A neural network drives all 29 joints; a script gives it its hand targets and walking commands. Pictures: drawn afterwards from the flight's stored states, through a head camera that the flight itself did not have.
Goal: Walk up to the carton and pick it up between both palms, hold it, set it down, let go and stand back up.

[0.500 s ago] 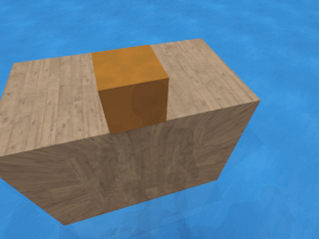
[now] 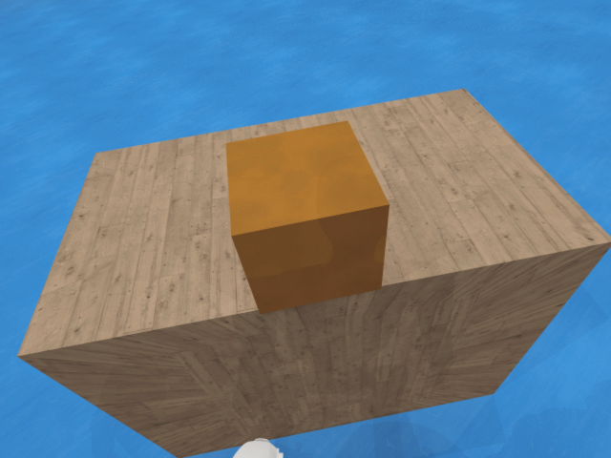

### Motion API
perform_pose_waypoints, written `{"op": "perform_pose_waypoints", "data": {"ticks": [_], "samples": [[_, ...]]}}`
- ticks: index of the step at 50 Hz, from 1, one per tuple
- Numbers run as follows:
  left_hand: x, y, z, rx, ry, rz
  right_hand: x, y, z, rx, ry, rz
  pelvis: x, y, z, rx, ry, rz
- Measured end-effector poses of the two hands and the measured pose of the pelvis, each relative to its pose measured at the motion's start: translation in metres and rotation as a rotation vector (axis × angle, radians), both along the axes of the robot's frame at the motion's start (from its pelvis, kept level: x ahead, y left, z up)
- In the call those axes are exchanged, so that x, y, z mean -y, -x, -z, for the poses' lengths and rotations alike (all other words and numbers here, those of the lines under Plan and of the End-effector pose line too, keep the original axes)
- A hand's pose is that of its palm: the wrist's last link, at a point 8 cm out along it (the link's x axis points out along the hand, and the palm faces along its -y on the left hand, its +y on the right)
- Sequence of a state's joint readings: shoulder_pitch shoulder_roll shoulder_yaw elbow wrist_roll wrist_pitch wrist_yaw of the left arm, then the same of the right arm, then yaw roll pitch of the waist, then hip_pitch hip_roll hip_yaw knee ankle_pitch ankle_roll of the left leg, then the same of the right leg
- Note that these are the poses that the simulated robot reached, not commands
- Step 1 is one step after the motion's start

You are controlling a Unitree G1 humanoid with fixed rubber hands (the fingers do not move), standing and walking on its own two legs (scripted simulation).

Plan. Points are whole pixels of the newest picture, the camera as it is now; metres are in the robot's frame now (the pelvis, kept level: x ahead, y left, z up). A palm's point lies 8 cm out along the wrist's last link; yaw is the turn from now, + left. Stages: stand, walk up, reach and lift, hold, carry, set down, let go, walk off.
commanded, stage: walk up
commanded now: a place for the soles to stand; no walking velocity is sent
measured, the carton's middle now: (304, 216) +0.48 +0.04 +0.05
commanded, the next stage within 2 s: none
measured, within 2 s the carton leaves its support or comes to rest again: neither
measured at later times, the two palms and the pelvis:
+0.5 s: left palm out of the picture +0.10 +0.38 -0.13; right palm out of the picture +0.09 -0.12 -0.13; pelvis +0.04 +0.13 -0.01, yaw -6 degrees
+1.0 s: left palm out of the picture +0.12 +0.37 -0.14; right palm out of the picture +0.02 -0.11 -0.14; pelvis +0.05 +0.15 +0.00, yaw -14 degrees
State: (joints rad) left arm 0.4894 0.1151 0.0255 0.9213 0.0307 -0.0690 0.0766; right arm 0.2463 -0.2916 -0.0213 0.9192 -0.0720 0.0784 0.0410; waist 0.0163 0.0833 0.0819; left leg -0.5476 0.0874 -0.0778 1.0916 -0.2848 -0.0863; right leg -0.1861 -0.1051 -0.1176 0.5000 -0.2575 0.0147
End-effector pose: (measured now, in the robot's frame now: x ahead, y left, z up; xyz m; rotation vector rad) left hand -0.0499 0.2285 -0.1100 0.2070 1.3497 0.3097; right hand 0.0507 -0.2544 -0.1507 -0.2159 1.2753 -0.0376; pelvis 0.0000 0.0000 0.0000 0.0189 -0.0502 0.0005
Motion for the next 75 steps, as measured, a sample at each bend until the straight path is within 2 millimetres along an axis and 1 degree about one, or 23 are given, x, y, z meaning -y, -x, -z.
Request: {"op": "perform_pose_waypoints", "data": {"ticks": [2,5,8,10,12,15,18,20,22,26,29,34,38,45,53,61,65,68,70,72,75], "samples": [[-0.010,0.002,0.000,-0.022,0.007,-0.009,-0.012,-0.020,-0.001,0.020,-0.003,-0.008,-0.011,-0.008,0.000,-0.001,0.004,-0.001],[-0.030,-0.001,0.004,-0.039,0.026,-0.006,-0.037,-0.049,-0.003,0.054,-0.003,-0.021,-0.031,-0.017,0.003,-0.003,0.020,0.001],[-0.058,-0.014,0.019,-0.038,0.051,0.010,-0.067,-0.074,-0.004,0.093,0.011,-0.035,-0.055,-0.026,0.011,-0.003,0.042,0.006],[-0.082,-0.029,0.034,-0.033,0.063,0.033,-0.084,-0.084,-0.003,0.117,0.031,-0.029,-0.073,-0.032,0.021,0.000,0.053,0.008],[-0.104,-0.049,0.043,-0.019,0.062,0.066,-0.101,-0.085,-0.007,0.121,0.040,-0.014,-0.084,-0.032,0.022,0.016,0.034,0.013],[-0.126,-0.083,0.039,0.028,0.045,0.104,-0.115,-0.076,-0.019,0.120,0.051,0.048,-0.097,-0.032,0.013,0.016,0.053,0.028],[-0.139,-0.115,0.028,0.090,0.038,0.151,-0.123,-0.065,-0.028,0.123,0.063,0.091,-0.109,-0.033,0.005,0.005,0.058,0.037],[-0.145,-0.130,0.022,0.120,0.036,0.179,-0.128,-0.059,-0.029,0.130,0.065,0.115,-0.116,-0.035,0.003,-0.002,0.053,0.051],[-0.150,-0.140,0.019,0.133,0.035,0.202,-0.132,-0.053,-0.026,0.136,0.063,0.139,-0.122,-0.037,0.003,-0.009,0.043,0.069],[-0.151,-0.153,0.019,0.144,0.038,0.236,-0.136,-0.037,-0.014,0.117,0.053,0.177,-0.128,-0.039,0.008,-0.017,0.020,0.112],[-0.145,-0.155,0.020,0.141,0.048,0.245,-0.137,-0.021,-0.003,0.074,0.041,0.194,-0.129,-0.040,0.011,-0.020,0.019,0.139],[-0.138,-0.152,0.018,0.100,0.087,0.259,-0.147,0.005,-0.003,0.002,0.025,0.213,-0.135,-0.045,0.005,-0.031,0.015,0.163],[-0.137,-0.159,0.023,0.083,0.117,0.292,-0.152,0.018,-0.008,-0.019,0.037,0.237,-0.139,-0.048,0.003,-0.023,0.010,0.187],[-0.136,-0.171,0.030,0.073,0.137,0.342,-0.151,0.026,-0.015,-0.020,0.069,0.280,-0.145,-0.050,0.002,-0.023,0.000,0.221],[-0.146,-0.165,0.028,0.019,0.103,0.375,-0.147,0.029,-0.012,-0.018,0.072,0.309,-0.147,-0.049,0.003,-0.026,-0.008,0.257],[-0.153,-0.160,0.025,-0.017,0.061,0.396,-0.141,0.034,-0.007,-0.029,0.066,0.328,-0.143,-0.048,0.005,-0.029,-0.015,0.283],[-0.152,-0.164,0.024,-0.014,0.051,0.408,-0.137,0.038,-0.006,-0.035,0.068,0.334,-0.141,-0.048,0.005,-0.031,-0.018,0.293],[-0.151,-0.171,0.024,-0.014,0.047,0.439,-0.134,0.043,-0.007,-0.026,0.083,0.345,-0.138,-0.046,0.006,-0.030,-0.024,0.292],[-0.150,-0.181,0.024,-0.015,0.037,0.475,-0.132,0.052,-0.012,-0.019,0.111,0.355,-0.132,-0.042,0.006,-0.022,-0.015,0.292],[-0.145,-0.192,0.022,-0.004,0.034,0.504,-0.128,0.067,-0.019,-0.030,0.137,0.373,-0.125,-0.037,0.003,-0.013,-0.003,0.300],[-0.129,-0.209,0.021,0.034,0.052,0.525,-0.119,0.090,-0.030,-0.056,0.161,0.388,-0.109,-0.029,-0.001,-0.009,0.010,0.284]]}}
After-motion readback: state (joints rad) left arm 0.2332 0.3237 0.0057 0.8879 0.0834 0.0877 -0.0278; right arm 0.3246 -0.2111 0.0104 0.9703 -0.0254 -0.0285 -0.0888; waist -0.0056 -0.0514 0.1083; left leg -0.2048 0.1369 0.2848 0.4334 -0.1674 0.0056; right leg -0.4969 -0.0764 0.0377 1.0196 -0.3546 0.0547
